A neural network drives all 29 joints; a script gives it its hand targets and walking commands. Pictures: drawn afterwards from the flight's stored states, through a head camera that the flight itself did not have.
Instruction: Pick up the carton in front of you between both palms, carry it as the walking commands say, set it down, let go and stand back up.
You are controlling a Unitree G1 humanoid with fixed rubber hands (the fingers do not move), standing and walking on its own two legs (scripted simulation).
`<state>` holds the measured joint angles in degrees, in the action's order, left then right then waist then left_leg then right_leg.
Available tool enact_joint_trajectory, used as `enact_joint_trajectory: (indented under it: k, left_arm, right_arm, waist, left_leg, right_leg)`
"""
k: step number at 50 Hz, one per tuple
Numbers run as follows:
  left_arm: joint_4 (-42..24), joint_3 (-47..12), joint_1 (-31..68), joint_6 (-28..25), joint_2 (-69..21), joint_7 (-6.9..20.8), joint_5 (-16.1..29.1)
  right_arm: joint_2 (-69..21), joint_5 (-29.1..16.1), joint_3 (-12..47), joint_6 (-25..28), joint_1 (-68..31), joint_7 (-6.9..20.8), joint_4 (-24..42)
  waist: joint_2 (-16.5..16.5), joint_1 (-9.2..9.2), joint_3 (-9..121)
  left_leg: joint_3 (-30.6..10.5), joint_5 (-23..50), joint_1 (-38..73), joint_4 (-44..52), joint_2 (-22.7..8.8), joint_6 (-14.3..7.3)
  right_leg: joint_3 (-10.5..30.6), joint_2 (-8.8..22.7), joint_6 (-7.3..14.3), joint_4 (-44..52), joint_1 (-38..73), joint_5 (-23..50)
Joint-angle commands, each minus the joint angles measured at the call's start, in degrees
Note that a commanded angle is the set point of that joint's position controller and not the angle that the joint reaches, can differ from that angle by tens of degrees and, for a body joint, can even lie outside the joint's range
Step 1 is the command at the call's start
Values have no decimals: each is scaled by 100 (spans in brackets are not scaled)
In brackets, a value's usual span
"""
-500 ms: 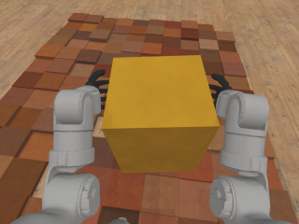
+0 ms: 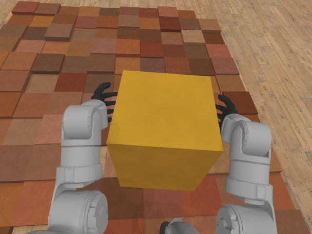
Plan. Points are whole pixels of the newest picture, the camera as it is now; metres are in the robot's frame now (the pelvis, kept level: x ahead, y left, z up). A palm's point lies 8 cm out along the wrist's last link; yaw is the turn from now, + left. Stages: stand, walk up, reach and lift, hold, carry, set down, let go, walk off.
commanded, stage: carry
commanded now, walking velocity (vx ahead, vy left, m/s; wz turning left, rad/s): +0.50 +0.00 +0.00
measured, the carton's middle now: (161, 135) +0.37 -0.03 +0.02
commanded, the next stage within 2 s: none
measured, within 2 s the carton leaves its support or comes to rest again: neither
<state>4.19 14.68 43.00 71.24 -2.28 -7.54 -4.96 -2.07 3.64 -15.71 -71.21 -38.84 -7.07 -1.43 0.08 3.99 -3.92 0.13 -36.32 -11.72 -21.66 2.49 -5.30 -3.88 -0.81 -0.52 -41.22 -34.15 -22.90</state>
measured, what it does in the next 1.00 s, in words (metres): goes down: right foot, then left foot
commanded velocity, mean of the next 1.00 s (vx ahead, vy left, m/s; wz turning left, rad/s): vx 0.50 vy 0.00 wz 0.00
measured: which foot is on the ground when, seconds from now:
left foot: down 0.00-0.12, up 0.14-0.42, down 0.44-0.98, up 1.00-1.00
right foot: up 0.00-0.08, down 0.10-0.46, up 0.48-0.94, down 0.96-1.00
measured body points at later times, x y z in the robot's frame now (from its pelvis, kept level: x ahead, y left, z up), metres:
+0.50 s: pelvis +0.37 +0.03 -0.01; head +0.36 +0.03 +0.44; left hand +0.73 +0.18 +0.10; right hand +0.72 -0.12 +0.10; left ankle +0.46 +0.09 -0.72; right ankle +0.19 -0.07 -0.67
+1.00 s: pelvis +0.73 +0.01 -0.02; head +0.70 +0.02 +0.43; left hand +1.05 +0.16 +0.09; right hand +1.04 -0.14 +0.08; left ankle +0.49 +0.08 -0.68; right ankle +0.82 -0.05 -0.76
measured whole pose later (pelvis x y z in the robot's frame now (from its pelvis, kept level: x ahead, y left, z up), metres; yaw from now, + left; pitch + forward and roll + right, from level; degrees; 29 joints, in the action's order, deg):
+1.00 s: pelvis +0.73 +0.01 -0.02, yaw +1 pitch +4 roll -1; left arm -6.4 10.8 22.9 69.6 -7.9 -6.0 -8.8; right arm -4.9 5.9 -11.4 -70.1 -22.8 -4.7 5.4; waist 0.4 1.2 8.5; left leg 4.3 -25.7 -3.3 -47.2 1.2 -0.8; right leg -11.3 -1.9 5.6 -20.9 -21.6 -2.9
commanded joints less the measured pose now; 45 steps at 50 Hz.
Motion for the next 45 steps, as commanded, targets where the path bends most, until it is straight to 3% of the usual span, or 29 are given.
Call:
enact_joint_trajectory:
  k: [1,3,4,5,6,7,8,9,10,12,14,15,18,20,21,22,23,24,25,27,28,30,32,36,38,41,45]
  left_arm:
    - [-746,-3775,3660,-306,-6079,922,1910]
    - [-929,-3882,3468,-337,-5950,984,1984]
    - [-992,-3923,3359,-356,-5828,1052,2093]
    - [-1015,-4010,3324,-337,-5816,1137,2208]
    - [-846,-4115,3123,-299,-5694,1204,2271]
    - [-765,-4174,3293,-251,-5666,1279,2388]
    - [-757,-4225,3430,-187,-5701,1352,2557]
    - [-711,-4246,3481,-116,-5713,1420,2719]
    - [-644,-4273,3633,-76,-5734,1479,2855]
    - [-369,-4222,3785,-58,-5936,1590,3046]
    - [42,-4060,3837,-108,-6148,1690,3089]
    - [238,-3958,3805,-148,-6266,1740,3073]
    - [590,-3720,3661,-275,-6535,1847,2969]
    - [559,-3652,3479,-343,-6678,1852,2904]
    - [392,-3682,3464,-369,-6722,1826,2883]
    - [151,-3723,3472,-376,-6709,1787,2849]
    - [-53,-3742,3570,-348,-6596,1738,2809]
    - [-206,-3792,3518,-266,-6685,1689,2802]
    - [-284,-3795,3431,-245,-6480,1602,2682]
    - [-530,-3827,3248,-242,-6331,1450,2541]
    - [-547,-3816,3063,-248,-6244,1374,2455]
    - [-664,-3839,2891,-291,-6116,1240,2279]
    - [-699,-3844,2695,-322,-5998,1139,2099]
    - [-819,-3941,2369,-319,-5837,1063,1859]
    - [-789,-4022,2179,-282,-5826,1085,1812]
    - [-755,-4152,1794,-182,-5900,1195,1810]
    - [-947,-4364,1359,-61,-6101,1386,1950]
  right_arm:
    - [-6377,-3058,4379,254,-5206,1516,1201]
    - [-6242,-3037,4570,330,-4964,1501,1255]
    - [-6133,-2973,4629,375,-4935,1471,1327]
    - [-5960,-2869,4598,386,-4857,1426,1273]
    - [-5896,-2756,4534,302,-4481,1396,1162]
    - [-5632,-2587,4431,237,-4385,1328,1055]
    - [-5394,-2406,4275,183,-4318,1250,925]
    - [-5258,-2235,4110,132,-4162,1184,737]
    - [-5234,-2091,3946,91,-4004,1142,557]
    - [-5209,-1782,3624,72,-3661,1099,27]
    - [-5284,-1556,3363,117,-3394,1109,-494]
    - [-5375,-1485,3276,156,-3310,1124,-681]
    - [-5625,-1448,3190,259,-3255,1166,-890]
    - [-5849,-1574,3320,289,-3375,1185,-694]
    - [-5983,-1709,3441,296,-3469,1206,-480]
    - [-6096,-1895,3603,302,-3635,1232,-206]
    - [-6207,-2079,3740,309,-3720,1265,-13]
    - [-6136,-2185,3844,334,-3916,1264,141]
    - [-6272,-2356,3966,291,-3854,1283,256]
    - [-6357,-2618,4226,318,-4116,1343,734]
    - [-6485,-2790,4392,306,-4265,1378,867]
    - [-6498,-3037,4531,312,-4350,1456,1011]
    - [-6446,-3108,4532,314,-4224,1518,997]
    - [-6337,-2949,4429,287,-3765,1614,827]
    - [-6293,-2783,4354,229,-3379,1664,672]
    - [-6211,-2513,4229,143,-2664,1717,511]
    - [-6153,-2177,4208,75,-1864,1746,633]
  waist:
    - [942,-316,3408]
    - [650,-984,3756]
    - [83,-1306,3871]
    - [-664,-1229,3798]
    - [-1631,-968,3679]
    - [-1541,-799,3599]
    - [-1054,-858,3427]
    - [-506,-861,3234]
    - [-334,-882,3219]
    - [-323,-876,3014]
    - [-427,-875,2787]
    - [-404,-877,2668]
    - [-770,-805,2367]
    - [-1010,-508,2617]
    - [-1061,-188,2915]
    - [-771,51,3178]
    - [-87,141,3257]
    - [1324,-5,3564]
    - [1032,-88,3655]
    - [226,-124,3217]
    - [163,-154,3136]
    - [368,-112,3200]
    - [486,-42,3213]
    - [598,-49,3080]
    - [565,-33,2750]
    - [575,28,2467]
    - [870,-66,2358]
  left_leg:
    - [-710,4455,1843,-52,-1299,-331]
    - [-142,5821,1230,-1347,-1234,-171]
    - [134,5441,596,-2537,-957,-71]
    - [123,2573,-622,-3408,-539,-80]
    - [157,973,-2373,-4436,111,139]
    - [-138,740,-2978,-5350,84,129]
    - [-168,796,-3229,-5597,-140,143]
    - [-97,836,-3333,-5380,-255,198]
    - [-53,880,-3481,-5050,-333,261]
    - [133,966,-3425,-4153,-334,345]
    - [392,1086,-3353,-3459,-233,380]
    - [513,1340,-3170,-2936,-192,388]
    - [1084,2375,-2123,-1583,114,352]
    - [1318,3093,-774,-1062,294,193]
    - [1328,3350,258,-741,275,84]
    - [1225,3661,1231,-533,169,93]
    - [-267,3181,2191,-426,-681,-69]
    - [-3105,3741,2875,8,-2210,-981]
    - [-3247,3298,2848,22,-2239,-1206]
    - [-2488,3750,2118,75,-1951,-900]
    - [-2207,3877,1891,120,-1861,-778]
    - [-1793,4192,1798,196,-1695,-637]
    - [-1575,4770,1942,224,-1695,-643]
    - [-1222,5519,2156,411,-1632,-553]
    - [-761,6388,2351,340,-1386,-285]
    - [-153,6920,2496,237,-975,-33]
    - [213,7597,2203,-316,-879,189]
  right_leg:
    - [-504,-197,92,767,1485,863]
    - [-670,-128,285,1468,3253,1339]
    - [-693,38,222,1877,4204,1395]
    - [-138,479,135,1626,4980,1229]
    - [2382,1611,866,1669,5735,1930]
    - [3222,2085,1577,1837,5748,2356]
    - [2861,2040,1734,1744,5539,2747]
    - [2375,1841,1621,1709,5285,3458]
    - [2298,1820,1584,1742,5205,3398]
    - [1870,1652,1369,1846,4980,3770]
    - [1562,1527,1298,1821,4763,4319]
    - [1338,1400,1224,1840,4538,4357]
    - [551,1097,867,1861,3727,4793]
    - [60,1065,617,1269,3229,5755]
    - [-197,1040,443,649,2810,5728]
    - [-401,836,283,-286,2370,5078]
    - [-264,427,164,-1597,1158,2721]
    - [36,-476,23,-3162,-160,-432]
    - [750,-111,224,-3784,-472,-483]
    - [663,227,258,-3157,-601,-100]
    - [636,322,235,-2719,-532,20]
    - [471,288,176,-2028,-331,189]
    - [323,236,114,-1398,-407,254]
    - [181,310,44,-401,-601,1418]
    - [-23,205,41,158,-679,1933]
    - [-494,-70,86,1312,-343,2940]
    - [-854,-339,295,2216,1116,3649]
